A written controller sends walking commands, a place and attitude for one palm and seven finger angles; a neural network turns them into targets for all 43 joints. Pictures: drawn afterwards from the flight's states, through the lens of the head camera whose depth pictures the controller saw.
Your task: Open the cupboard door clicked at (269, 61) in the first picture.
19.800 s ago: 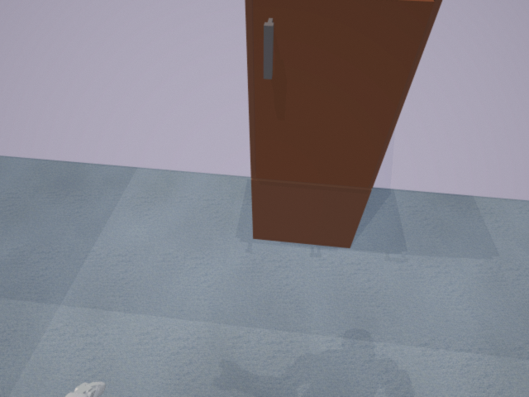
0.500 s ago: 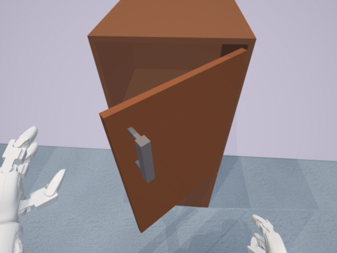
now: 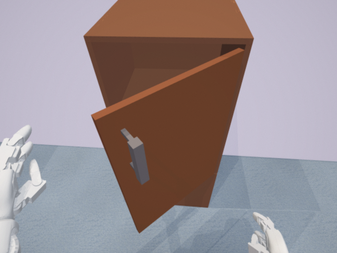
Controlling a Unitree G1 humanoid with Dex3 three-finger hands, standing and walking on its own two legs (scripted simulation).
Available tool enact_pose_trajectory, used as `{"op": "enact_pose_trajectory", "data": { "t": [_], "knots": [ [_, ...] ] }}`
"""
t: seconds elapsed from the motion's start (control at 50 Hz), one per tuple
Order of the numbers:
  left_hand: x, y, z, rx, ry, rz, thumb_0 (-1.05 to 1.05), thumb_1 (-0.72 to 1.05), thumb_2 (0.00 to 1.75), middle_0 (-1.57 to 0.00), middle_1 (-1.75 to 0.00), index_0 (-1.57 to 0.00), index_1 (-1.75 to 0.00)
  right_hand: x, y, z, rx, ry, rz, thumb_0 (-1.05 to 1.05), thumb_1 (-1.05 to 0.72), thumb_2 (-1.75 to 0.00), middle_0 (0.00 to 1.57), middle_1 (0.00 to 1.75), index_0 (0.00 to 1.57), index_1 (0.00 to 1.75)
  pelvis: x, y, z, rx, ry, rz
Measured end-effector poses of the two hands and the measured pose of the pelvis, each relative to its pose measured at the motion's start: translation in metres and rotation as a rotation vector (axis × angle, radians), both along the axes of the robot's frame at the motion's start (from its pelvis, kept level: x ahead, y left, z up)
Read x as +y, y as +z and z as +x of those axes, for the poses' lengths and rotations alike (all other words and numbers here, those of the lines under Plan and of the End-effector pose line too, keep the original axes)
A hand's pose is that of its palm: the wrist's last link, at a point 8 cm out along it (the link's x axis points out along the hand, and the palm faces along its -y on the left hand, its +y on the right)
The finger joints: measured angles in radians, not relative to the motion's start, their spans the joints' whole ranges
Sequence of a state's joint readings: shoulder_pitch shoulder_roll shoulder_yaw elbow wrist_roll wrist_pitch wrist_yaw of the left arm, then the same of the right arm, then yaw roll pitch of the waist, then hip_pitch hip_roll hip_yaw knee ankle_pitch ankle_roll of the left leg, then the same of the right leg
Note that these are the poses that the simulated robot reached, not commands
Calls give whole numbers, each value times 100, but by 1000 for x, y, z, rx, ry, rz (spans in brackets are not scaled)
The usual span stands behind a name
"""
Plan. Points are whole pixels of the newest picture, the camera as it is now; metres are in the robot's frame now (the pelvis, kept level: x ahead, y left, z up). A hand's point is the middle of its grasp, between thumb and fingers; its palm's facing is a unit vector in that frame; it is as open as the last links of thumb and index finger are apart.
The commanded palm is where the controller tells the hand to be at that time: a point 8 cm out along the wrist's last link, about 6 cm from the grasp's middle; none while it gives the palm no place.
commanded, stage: step back with the hand held close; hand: left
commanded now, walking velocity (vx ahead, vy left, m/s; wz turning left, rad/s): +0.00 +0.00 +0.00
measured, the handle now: (134, 156) +0.28 +0.11 +0.13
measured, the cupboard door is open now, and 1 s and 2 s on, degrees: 43 43 43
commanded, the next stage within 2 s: stop stepping back and stand still in 1.12 s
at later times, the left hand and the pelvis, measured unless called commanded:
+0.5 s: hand (28, 196) +0.16 +0.27 +0.15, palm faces +0.30 -0.81 -0.51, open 7.4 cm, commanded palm +0.10 +0.32 +0.17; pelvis -0.05 +0.02 -0.01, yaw -3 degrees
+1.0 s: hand out of the picture +0.06 +0.32 +0.16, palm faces +0.46 -0.79 -0.41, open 7.4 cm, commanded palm -0.01 +0.36 +0.17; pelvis -0.15 +0.06 -0.02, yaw +0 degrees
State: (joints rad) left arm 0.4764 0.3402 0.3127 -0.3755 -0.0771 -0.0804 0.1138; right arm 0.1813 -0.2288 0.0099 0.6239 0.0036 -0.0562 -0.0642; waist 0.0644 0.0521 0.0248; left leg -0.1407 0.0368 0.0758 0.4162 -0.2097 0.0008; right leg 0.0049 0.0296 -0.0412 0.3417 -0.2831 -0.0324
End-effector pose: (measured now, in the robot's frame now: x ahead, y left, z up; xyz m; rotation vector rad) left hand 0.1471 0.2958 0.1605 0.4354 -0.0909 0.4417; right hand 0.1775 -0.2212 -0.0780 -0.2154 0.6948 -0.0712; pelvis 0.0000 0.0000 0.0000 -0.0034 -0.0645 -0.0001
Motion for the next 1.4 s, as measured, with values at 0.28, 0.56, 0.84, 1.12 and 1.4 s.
{"op": "enact_pose_trajectory", "data": {
  "t": [0.28, 0.56, 0.84, 1.12, 1.4],
  "knots": [
    [1, 11, 0, 26, -75, 102, 1, 90, 90, -21, -30, -21, -30, -6, -1, -17, 21, -73, 12, 1, -90, -90, 20, 30, 20, 30, 7, -1, -16, 46, -32, -10],
    [18, 15, -35, -23, -154, 156, 1, 89, 89, -21, -30, -22, -31, 0, 1, -92, 51, -161, -45, 1, -91, -90, 20, 29, 20, 30, 30, -8, -65, 47, -47, -21],
    [43, 12, -117, -115, -50, 157, 1, 89, 90, -21, -30, -21, -31, 32, -21, -152, 70, -81, -41, 1, -90, -90, 20, 30, 20, 30, 48, -20, -119, 31, -7, -32],
    [62, 28, -159, -225, -103, 119, 1, 89, 90, -21, -30, -21, -31, 64, -1, -205, 4, -76, -7, 1, -90, -90, 20, 30, 20, 30, 62, -12, -178, 65, -32, -73],
    [67, 2, -191, -147, -209, 80, 1, 89, 90, -21, -30, -22, -31, 50, -1, -298, 26, -207, -81, 1, -90, -90, 20, 30, 20, 30, 83, -18, -240, 44, -111, -11]
  ]
}}
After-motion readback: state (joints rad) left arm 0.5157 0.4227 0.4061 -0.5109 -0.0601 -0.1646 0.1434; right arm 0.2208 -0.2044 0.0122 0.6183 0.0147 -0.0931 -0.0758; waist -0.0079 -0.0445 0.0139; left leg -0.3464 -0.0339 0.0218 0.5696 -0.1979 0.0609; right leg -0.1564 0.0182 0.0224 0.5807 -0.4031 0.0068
